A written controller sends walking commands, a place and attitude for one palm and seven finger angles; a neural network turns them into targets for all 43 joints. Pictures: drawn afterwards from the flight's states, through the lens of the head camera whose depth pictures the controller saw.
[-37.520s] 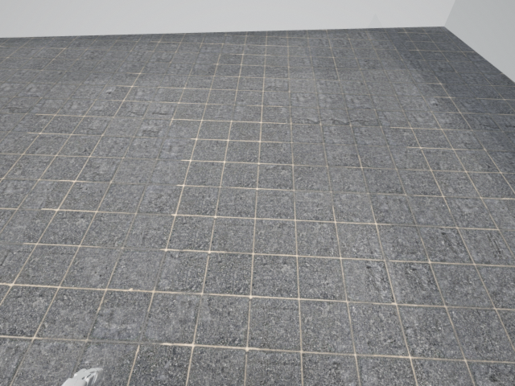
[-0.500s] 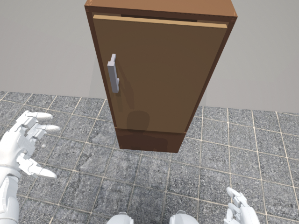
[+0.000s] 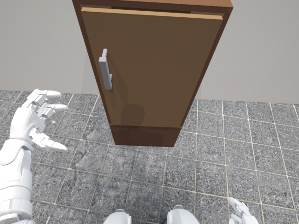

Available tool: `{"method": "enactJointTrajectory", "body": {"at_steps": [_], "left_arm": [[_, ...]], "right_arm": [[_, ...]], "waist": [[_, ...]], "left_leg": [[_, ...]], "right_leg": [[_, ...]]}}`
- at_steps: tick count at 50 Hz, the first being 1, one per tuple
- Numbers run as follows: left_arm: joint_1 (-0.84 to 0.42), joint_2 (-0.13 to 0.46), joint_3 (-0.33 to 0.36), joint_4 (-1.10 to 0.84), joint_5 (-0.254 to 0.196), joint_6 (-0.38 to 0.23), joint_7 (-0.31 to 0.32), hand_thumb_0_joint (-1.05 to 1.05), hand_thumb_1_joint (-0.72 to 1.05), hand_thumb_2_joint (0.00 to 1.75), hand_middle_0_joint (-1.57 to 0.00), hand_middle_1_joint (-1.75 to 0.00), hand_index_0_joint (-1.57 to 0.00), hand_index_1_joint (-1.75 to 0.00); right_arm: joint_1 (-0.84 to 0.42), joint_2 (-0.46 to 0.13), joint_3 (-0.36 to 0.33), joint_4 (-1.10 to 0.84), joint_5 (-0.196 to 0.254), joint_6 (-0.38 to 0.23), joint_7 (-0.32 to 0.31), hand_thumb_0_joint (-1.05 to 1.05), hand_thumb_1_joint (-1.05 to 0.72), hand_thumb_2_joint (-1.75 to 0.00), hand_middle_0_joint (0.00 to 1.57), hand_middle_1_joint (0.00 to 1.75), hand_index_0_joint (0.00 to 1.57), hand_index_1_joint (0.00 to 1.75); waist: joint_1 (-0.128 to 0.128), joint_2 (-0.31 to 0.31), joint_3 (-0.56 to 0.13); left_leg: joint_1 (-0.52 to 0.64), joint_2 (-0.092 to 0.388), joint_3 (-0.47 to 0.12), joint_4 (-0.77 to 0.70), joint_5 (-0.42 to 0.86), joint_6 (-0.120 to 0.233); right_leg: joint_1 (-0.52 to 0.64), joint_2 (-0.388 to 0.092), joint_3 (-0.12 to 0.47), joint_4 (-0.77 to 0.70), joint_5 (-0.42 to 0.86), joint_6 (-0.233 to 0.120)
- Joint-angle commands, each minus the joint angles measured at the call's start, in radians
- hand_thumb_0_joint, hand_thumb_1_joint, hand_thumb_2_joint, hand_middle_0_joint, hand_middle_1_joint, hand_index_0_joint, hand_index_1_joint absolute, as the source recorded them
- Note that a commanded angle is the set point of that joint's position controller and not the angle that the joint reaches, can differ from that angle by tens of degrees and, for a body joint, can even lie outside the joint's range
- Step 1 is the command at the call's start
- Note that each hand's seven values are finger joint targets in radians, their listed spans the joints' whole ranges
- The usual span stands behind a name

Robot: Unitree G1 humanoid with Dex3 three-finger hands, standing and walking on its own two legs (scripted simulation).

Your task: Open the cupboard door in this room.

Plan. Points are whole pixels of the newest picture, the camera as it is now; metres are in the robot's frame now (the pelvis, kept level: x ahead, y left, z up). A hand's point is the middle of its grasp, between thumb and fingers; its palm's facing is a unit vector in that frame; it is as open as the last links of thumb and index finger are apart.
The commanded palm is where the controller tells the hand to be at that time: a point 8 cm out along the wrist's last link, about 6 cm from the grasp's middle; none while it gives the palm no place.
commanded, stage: move the hooked fingers beside the handle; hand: left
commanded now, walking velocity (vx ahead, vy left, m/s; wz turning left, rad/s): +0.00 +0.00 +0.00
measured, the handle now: (106, 70) +0.55 +0.15 +0.04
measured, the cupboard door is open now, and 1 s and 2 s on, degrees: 0 0 0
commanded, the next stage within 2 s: slide the fingers in behind the handle in 1.92 s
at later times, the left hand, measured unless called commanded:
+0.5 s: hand (69, 101) +0.42 +0.23 +0.05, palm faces -0.02 -1.00 -0.02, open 13.9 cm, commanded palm +0.41 +0.28 +0.05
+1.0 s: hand (83, 81) +0.50 +0.21 +0.05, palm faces -0.02 -1.00 -0.02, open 13.9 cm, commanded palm +0.48 +0.26 +0.04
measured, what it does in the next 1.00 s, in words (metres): stands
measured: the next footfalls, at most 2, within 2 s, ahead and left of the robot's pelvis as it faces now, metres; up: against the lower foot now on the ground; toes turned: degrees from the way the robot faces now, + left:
none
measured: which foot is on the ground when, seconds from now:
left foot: down 0.00-1.00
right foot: down 0.00-1.00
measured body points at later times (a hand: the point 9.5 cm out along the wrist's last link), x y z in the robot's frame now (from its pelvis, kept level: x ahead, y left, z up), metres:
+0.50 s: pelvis +0.00 +0.00 -0.01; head +0.11 +0.01 +0.43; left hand +0.42 +0.29 +0.05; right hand +0.07 -0.27 -0.11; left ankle -0.01 +0.09 -0.68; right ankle +0.04 -0.12 -0.68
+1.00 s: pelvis +0.00 +0.00 -0.02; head +0.14 +0.02 +0.41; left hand +0.49 +0.26 +0.05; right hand +0.01 -0.27 -0.13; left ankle -0.01 +0.09 -0.68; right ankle +0.04 -0.12 -0.68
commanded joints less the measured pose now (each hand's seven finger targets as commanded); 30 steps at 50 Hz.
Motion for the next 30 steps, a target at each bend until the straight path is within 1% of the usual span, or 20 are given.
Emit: {"method": "enactJointTrajectory", "body": {"at_steps": [1,2,4,5,7,9,10,12,13,14,15,17,19,20,21,23,24,25,27,30], "left_arm": [[-0.264,0.254,0.07,-0.189,-0.019,-0.08,0.006,0.0,-0.5,0.3,-0.3,-1.2,-0.3,-1.2],[-0.285,0.257,0.07,-0.19,-0.016,-0.086,0.011,0.0,-0.5,0.3,-0.3,-1.2,-0.3,-1.2],[-0.3,0.255,0.072,-0.168,-0.019,-0.092,0.016,0.0,-0.5,0.3,-0.3,-1.2,-0.3,-1.2],[-0.321,0.268,0.075,-0.144,-0.008,-0.093,0.018,0.0,-0.5,0.3,-0.3,-1.2,-0.3,-1.2],[-0.396,0.235,0.038,-0.125,0.002,-0.098,0.024,0.0,-0.5,0.3,-0.3,-1.2,-0.3,-1.2],[-0.414,0.288,0.078,-0.073,0.007,-0.103,0.034,0.0,-0.5,0.3,-0.3,-1.2,-0.3,-1.2],[-0.447,0.283,0.064,-0.061,0.02,-0.106,0.033,0.0,-0.5,0.3,-0.3,-1.2,-0.3,-1.2],[-0.49,0.28,0.058,-0.061,0.027,-0.115,0.038,0.0,-0.5,0.3,-0.3,-1.2,-0.3,-1.2],[-0.488,0.294,0.067,-0.049,0.031,-0.118,0.041,0.0,-0.5,0.3,-0.3,-1.2,-0.3,-1.2],[-0.512,0.28,0.049,-0.04,0.03,-0.121,0.039,0.0,-0.5,0.3,-0.3,-1.2,-0.3,-1.2],[-0.512,0.3,0.072,-0.023,0.035,-0.122,0.042,0.0,-0.5,0.3,-0.3,-1.2,-0.3,-1.2],[-0.539,0.31,0.073,0.031,0.042,-0.117,0.045,0.0,-0.5,0.3,-0.3,-1.2,-0.3,-1.2],[-0.587,0.296,0.056,0.039,0.048,-0.121,0.049,0.0,-0.5,0.3,-0.3,-1.2,-0.3,-1.2],[-0.561,0.325,0.087,0.061,0.051,-0.121,0.052,0.0,-0.5,0.3,-0.3,-1.2,-0.3,-1.2],[-0.579,0.336,0.086,0.078,0.059,-0.121,0.055,0.0,-0.5,0.3,-0.3,-1.2,-0.3,-1.2],[-0.626,0.314,0.063,0.101,0.066,-0.125,0.056,0.0,-0.5,0.3,-0.3,-1.2,-0.3,-1.2],[-0.637,0.345,0.087,0.119,0.067,-0.131,0.061,0.0,-0.5,0.3,-0.3,-1.2,-0.3,-1.2],[-0.67,0.33,0.066,0.113,0.073,-0.136,0.059,0.0,-0.5,0.3,-0.3,-1.2,-0.3,-1.2],[-0.705,0.347,0.073,0.146,0.081,-0.142,0.062,0.0,-0.5,0.3,-0.3,-1.2,-0.3,-1.2],[-0.774,0.339,0.053,0.155,0.091,-0.152,0.065,0.0,-0.5,0.3,-0.3,-1.2,-0.3,-1.2]], "right_arm": [[0.048,-0.159,-0.075,-0.111,-0.001,-0.02,-0.004,0.0,-0.9,-0.9,0.2,0.3,0.2,0.3],[0.051,-0.159,-0.077,-0.105,-0.002,-0.016,-0.004,0.0,-0.9,-0.9,0.2,0.3,0.2,0.3],[0.063,-0.163,-0.079,-0.099,-0.005,-0.009,-0.005,0.0,-0.9,-0.9,0.2,0.3,0.2,0.3],[0.066,-0.164,-0.079,-0.089,-0.003,-0.002,-0.006,0.0,-0.9,-0.9,0.2,0.3,0.2,0.3],[0.066,-0.16,-0.077,-0.08,-0.004,0.004,-0.006,0.0,-0.9,-0.9,0.2,0.3,0.2,0.3],[0.078,-0.17,-0.077,-0.071,-0.006,0.015,-0.011,0.0,-0.9,-0.9,0.2,0.3,0.2,0.3],[0.08,-0.166,-0.075,-0.066,-0.005,0.019,-0.01,0.0,-0.9,-0.9,0.2,0.3,0.2,0.3],[0.085,-0.163,-0.079,-0.061,-0.008,0.025,-0.009,0.0,-0.9,-0.9,0.2,0.3,0.2,0.3],[0.091,-0.165,-0.079,-0.058,-0.008,0.029,-0.008,0.0,-0.9,-0.9,0.2,0.3,0.2,0.3],[0.095,-0.164,-0.077,-0.058,-0.01,0.033,-0.007,0.0,-0.9,-0.9,0.2,0.3,0.2,0.3],[0.102,-0.165,-0.078,-0.054,-0.011,0.038,-0.006,0.0,-0.9,-0.9,0.2,0.3,0.2,0.3],[0.105,-0.167,-0.077,-0.047,-0.009,0.051,-0.003,0.0,-0.9,-0.9,0.2,0.3,0.2,0.3],[0.108,-0.164,-0.077,-0.049,-0.012,0.058,-0.001,0.0,-0.9,-0.9,0.2,0.3,0.2,0.3],[0.116,-0.168,-0.078,-0.049,-0.013,0.064,0.001,0.0,-0.9,-0.9,0.2,0.3,0.2,0.3],[0.116,-0.169,-0.076,-0.049,-0.013,0.07,0.002,0.0,-0.9,-0.9,0.2,0.3,0.2,0.3],[0.121,-0.166,-0.076,-0.047,-0.014,0.08,0.004,0.0,-0.9,-0.9,0.2,0.3,0.2,0.3],[0.129,-0.171,-0.077,-0.045,-0.014,0.085,0.003,0.0,-0.9,-0.9,0.2,0.3,0.2,0.3],[0.13,-0.167,-0.076,-0.043,-0.015,0.089,0.005,0.0,-0.9,-0.9,0.2,0.3,0.2,0.3],[0.138,-0.171,-0.076,-0.035,-0.015,0.098,0.005,0.0,-0.9,-0.9,0.2,0.3,0.2,0.3],[0.151,-0.172,-0.076,-0.024,-0.02,0.111,0.008,0.0,-0.9,-0.9,0.2,0.3,0.2,0.3]], "waist": [[0.011,0.085,-0.353],[0.009,0.096,-0.357],[0.001,0.056,-0.362],[-0.003,0.064,-0.355],[-0.015,0.085,-0.34],[-0.015,0.034,-0.339],[-0.019,0.072,-0.346],[-0.019,0.102,-0.375],[-0.018,0.091,-0.386],[-0.025,0.085,-0.388],[-0.019,0.075,-0.41],[-0.028,0.076,-0.381],[-0.036,0.08,-0.387],[-0.022,0.082,-0.407],[-0.028,0.079,-0.403],[-0.04,0.066,-0.399],[-0.04,0.054,-0.395],[-0.046,0.089,-0.418],[-0.052,0.083,-0.41],[-0.064,0.117,-0.443]], "left_leg": [[0.136,-0.013,-0.069,-0.154,0.408,-0.029],[0.144,-0.01,-0.073,-0.156,0.416,-0.031],[0.139,-0.01,-0.073,-0.145,0.413,-0.027],[0.128,-0.01,-0.07,-0.148,0.391,-0.026],[0.13,-0.011,-0.074,-0.151,0.363,-0.026],[0.096,-0.012,-0.073,-0.143,0.344,-0.02],[0.106,-0.012,-0.071,-0.144,0.347,-0.021],[0.133,-0.011,-0.073,-0.137,0.36,-0.023],[0.136,-0.009,-0.077,-0.136,0.375,-0.024],[0.132,-0.01,-0.077,-0.128,0.396,-0.021],[0.131,-0.008,-0.074,-0.123,0.415,-0.02],[0.1,-0.008,-0.069,-0.12,0.382,-0.02],[0.103,-0.008,-0.072,-0.115,0.384,-0.016],[0.1,-0.009,-0.067,-0.114,0.391,-0.017],[0.084,-0.009,-0.066,-0.113,0.377,-0.017],[0.077,-0.008,-0.066,-0.107,0.366,-0.014],[0.069,-0.007,-0.069,-0.102,0.373,-0.012],[0.084,-0.008,-0.066,-0.098,0.378,-0.012],[0.078,-0.006,-0.072,-0.095,0.368,-0.014],[0.119,-0.002,-0.083,-0.084,0.395,-0.017]], "right_leg": [[0.263,0.038,0.063,-0.075,0.26,-0.013],[0.255,0.037,0.059,-0.073,0.255,-0.014],[0.252,0.043,0.063,-0.074,0.261,-0.013],[0.248,0.041,0.066,-0.077,0.25,-0.012],[0.222,0.039,0.062,-0.076,0.225,-0.013],[0.237,0.041,0.068,-0.076,0.225,-0.013],[0.226,0.039,0.069,-0.073,0.225,-0.013],[0.216,0.039,0.07,-0.071,0.228,-0.014],[0.219,0.039,0.068,-0.068,0.235,-0.014],[0.22,0.042,0.068,-0.062,0.254,-0.015],[0.236,0.041,0.073,-0.06,0.277,-0.013],[0.22,0.04,0.073,-0.061,0.263,-0.011],[0.208,0.042,0.072,-0.056,0.26,-0.012],[0.227,0.042,0.078,-0.058,0.27,-0.012],[0.226,0.041,0.078,-0.055,0.267,-0.011],[0.211,0.042,0.076,-0.053,0.261,-0.01],[0.212,0.045,0.077,-0.05,0.266,-0.012],[0.204,0.044,0.081,-0.047,0.269,-0.009],[0.186,0.045,0.078,-0.044,0.256,-0.011],[0.149,0.048,0.074,-0.035,0.249,-0.011]]}}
